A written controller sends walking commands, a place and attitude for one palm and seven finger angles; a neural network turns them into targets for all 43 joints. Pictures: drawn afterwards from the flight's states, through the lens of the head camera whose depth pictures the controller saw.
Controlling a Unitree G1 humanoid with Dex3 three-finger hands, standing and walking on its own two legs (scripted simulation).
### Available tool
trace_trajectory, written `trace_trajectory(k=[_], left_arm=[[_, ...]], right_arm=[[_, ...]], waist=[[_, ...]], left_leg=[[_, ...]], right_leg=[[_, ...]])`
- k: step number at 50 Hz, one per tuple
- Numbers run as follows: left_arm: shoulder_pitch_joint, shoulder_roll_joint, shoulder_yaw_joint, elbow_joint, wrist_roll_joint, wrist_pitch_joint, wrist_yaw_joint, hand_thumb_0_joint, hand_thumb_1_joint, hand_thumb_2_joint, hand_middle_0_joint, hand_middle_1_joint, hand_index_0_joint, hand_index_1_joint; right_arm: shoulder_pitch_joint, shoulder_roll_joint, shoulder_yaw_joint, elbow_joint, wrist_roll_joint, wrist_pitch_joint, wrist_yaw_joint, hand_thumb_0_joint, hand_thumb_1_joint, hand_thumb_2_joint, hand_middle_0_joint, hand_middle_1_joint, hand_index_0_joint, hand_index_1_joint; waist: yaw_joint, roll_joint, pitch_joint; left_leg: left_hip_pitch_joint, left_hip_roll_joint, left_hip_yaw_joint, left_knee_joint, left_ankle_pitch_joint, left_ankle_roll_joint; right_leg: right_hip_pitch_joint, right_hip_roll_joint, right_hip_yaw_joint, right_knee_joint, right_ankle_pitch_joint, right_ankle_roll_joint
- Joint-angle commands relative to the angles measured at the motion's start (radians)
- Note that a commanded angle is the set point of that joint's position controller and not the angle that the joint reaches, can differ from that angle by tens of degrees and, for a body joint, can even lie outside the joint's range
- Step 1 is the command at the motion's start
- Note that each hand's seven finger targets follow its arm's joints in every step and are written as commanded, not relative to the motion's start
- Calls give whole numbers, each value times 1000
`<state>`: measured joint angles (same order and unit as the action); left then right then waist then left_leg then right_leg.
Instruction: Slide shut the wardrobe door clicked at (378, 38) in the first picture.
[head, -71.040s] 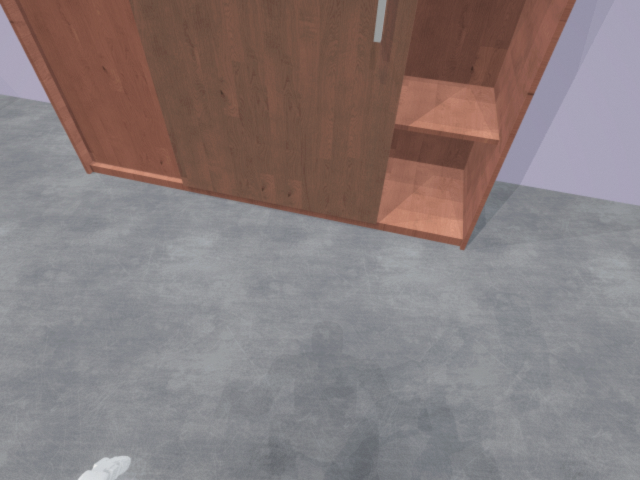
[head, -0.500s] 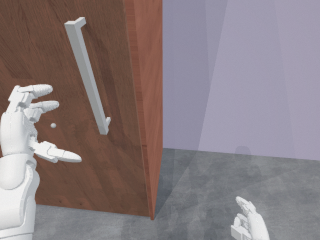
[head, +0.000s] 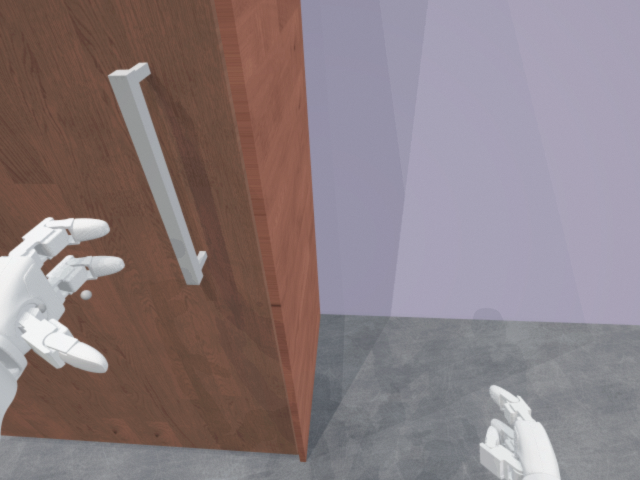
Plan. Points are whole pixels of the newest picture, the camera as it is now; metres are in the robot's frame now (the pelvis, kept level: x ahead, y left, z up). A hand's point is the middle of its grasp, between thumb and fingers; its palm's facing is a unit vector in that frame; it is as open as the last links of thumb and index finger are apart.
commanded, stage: draw the hand back to the body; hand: left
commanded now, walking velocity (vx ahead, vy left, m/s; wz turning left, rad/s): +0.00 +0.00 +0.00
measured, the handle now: (171, 188) +0.40 +0.24 +0.21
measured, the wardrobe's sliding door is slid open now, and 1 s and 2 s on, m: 0.00 0.00 0.00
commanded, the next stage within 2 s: step back with the hand held close in 1.22 s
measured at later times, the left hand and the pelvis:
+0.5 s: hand (45, 317) +0.21 +0.30 +0.18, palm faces +0.51 -0.82 -0.26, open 12.2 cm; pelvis +0.00 +0.04 +0.01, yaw -1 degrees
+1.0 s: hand (64, 339) +0.19 +0.28 +0.16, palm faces +0.48 -0.81 -0.34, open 7.7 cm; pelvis +0.01 +0.01 +0.01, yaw -1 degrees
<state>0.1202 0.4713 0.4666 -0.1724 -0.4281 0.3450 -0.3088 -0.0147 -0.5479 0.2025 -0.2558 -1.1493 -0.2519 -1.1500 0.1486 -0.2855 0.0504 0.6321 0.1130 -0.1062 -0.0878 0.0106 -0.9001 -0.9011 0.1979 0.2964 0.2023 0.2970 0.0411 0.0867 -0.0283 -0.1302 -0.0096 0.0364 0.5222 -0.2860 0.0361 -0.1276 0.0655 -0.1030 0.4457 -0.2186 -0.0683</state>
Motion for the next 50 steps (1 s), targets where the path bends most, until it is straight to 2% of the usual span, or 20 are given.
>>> trace_trajectory(k=[1,3,6,7,8,9,10,11,14,15,17,20,25,29,32,35,39,42,45,50], left_arm=[[-190,217,96,-200,-8,-69,15,0,-550,200,-250,-1150,-250,-1150],[-238,198,64,-239,1,-90,32,0,-514,218,-249,-1129,-249,-1129],[-284,216,47,-259,22,-114,43,0,-405,270,-245,-1065,-245,-1065],[-282,217,44,-268,30,-120,46,0,-369,287,-244,-1044,-244,-1044],[-336,341,115,-372,206,-227,269,0,-332,305,-242,-1023,-242,-1023],[-216,166,12,-291,219,-268,349,0,-296,322,-241,-1001,-241,-1001],[-101,102,-19,-261,228,-287,382,0,-260,340,-240,-980,-240,-980],[-49,99,-24,-278,247,-313,406,0,-224,357,-239,-959,-239,-959],[-28,120,-9,-375,274,-388,454,0,-115,410,-235,-895,-235,-895],[-25,113,-15,-397,284,-407,464,0,-79,428,-234,-874,-234,-874],[0,94,-31,-433,302,-439,476,0,-6,462,-231,-831,-231,-831],[20,64,-63,-421,319,-459,480,0,102,515,-228,-767,-228,-767],[65,33,-81,-394,336,-476,471,0,284,603,-221,-661,-221,-661],[154,34,-63,-376,336,-482,459,0,429,673,-216,-576,-216,-576],[191,49,-41,-407,334,-492,450,0,538,725,-213,-512,-213,-512],[211,53,-36,-435,335,-498,448,0,646,777,-209,-449,-209,-449],[230,58,-31,-435,336,-499,451,0,791,848,-204,-364,-204,-364],[253,55,-30,-422,332,-496,452,0,900,900,-200,-300,-200,-300],[217,52,-44,-423,335,-499,456,0,900,900,-200,-300,-200,-300],[204,51,-53,-381,332,-500,463,0,900,900,-200,-300,-200,-300]], right_arm=[[-190,-95,-38,-196,-1,-64,5,0,-900,-900,200,300,200,300],[-194,-94,-40,-198,-3,-74,0,0,-900,-900,200,300,200,300],[-192,-97,-43,-191,-6,-84,-8,0,-900,-900,200,300,200,300],[-186,-96,-42,-189,-7,-87,-10,0,-900,-900,200,300,200,300],[-156,-83,-72,-204,-70,-103,6,0,-900,-900,200,300,200,300],[-159,-71,-67,-171,-84,-118,11,0,-900,-900,200,300,200,300],[-134,-72,-67,-164,-85,-121,16,0,-900,-900,200,300,200,300],[-121,-69,-69,-159,-85,-117,22,0,-900,-900,200,300,200,300],[-112,-71,-73,-156,-91,-118,27,0,-900,-900,200,300,200,300],[-111,-69,-72,-156,-93,-122,30,0,-900,-900,200,300,200,300],[-92,-68,-69,-149,-96,-129,31,0,-900,-900,200,300,200,300],[-80,-72,-70,-137,-100,-127,28,0,-900,-900,200,300,200,300],[-68,-77,-78,-125,-100,-111,34,0,-900,-900,200,300,200,300],[-59,-75,-84,-129,-103,-92,43,0,-900,-900,200,300,200,300],[-55,-76,-92,-138,-104,-82,48,0,-900,-900,200,300,200,300],[-50,-75,-93,-145,-105,-79,51,0,-900,-900,200,300,200,300],[-47,-73,-95,-147,-105,-74,46,0,-900,-900,200,300,200,300],[-47,-69,-97,-148,-102,-67,40,0,-900,-900,200,300,200,300],[-53,-68,-96,-144,-100,-65,35,0,-900,-900,200,300,200,300],[-73,-59,-93,-140,-101,-62,24,0,-900,-900,200,300,200,300]], waist=[[13,-7,-31],[5,-2,-23],[-3,-5,-12],[0,6,-12],[30,30,65],[7,5,94],[3,-53,123],[12,-52,88],[29,32,-52],[30,61,-73],[28,97,-96],[16,29,-31],[17,7,20],[29,13,20],[33,5,-13],[31,38,-22],[25,34,-4],[22,-2,-4],[16,21,9],[15,-16,45]], left_leg=[[-64,40,-109,-38,126,-20],[-56,43,-114,-34,94,-22],[-53,42,-117,-48,53,-18],[-38,40,-117,-61,55,-15],[-125,37,-93,-56,-1,-40],[-109,28,-83,-48,-34,-44],[-91,29,-87,-61,-62,-41],[-71,33,-88,-93,-65,-33],[-28,43,-91,-167,-22,-21],[-13,51,-102,-189,0,-22],[18,63,-128,-223,60,-30],[25,82,-151,-253,112,-42],[43,107,-182,-268,222,-77],[45,112,-173,-263,306,-95],[59,118,-171,-245,384,-100],[63,121,-166,-235,407,-100],[44,111,-149,-229,375,-91],[34,90,-113,-215,350,-72],[31,77,-101,-213,289,-58],[20,48,-69,-205,157,-20]], right_leg=[[-1,-153,229,-120,44,76],[-26,-152,237,-133,-39,68],[-43,-143,233,-150,-140,51],[-46,-127,209,-145,-151,41],[-86,-154,239,-200,-208,26],[-109,-157,221,-212,-263,18],[-130,-146,199,-215,-278,17],[-99,-129,173,-198,-255,20],[20,-96,128,-134,-106,21],[42,-84,122,-117,-49,19],[71,-66,109,-99,35,20],[58,-51,101,-106,64,26],[53,-45,98,-106,88,32],[75,-47,98,-105,116,32],[92,-46,101,-104,144,36],[93,-49,105,-104,153,39],[91,-51,105,-115,146,39],[97,-52,107,-133,153,35],[90,-57,114,-147,135,32],[74,-68,133,-191,69,28]])
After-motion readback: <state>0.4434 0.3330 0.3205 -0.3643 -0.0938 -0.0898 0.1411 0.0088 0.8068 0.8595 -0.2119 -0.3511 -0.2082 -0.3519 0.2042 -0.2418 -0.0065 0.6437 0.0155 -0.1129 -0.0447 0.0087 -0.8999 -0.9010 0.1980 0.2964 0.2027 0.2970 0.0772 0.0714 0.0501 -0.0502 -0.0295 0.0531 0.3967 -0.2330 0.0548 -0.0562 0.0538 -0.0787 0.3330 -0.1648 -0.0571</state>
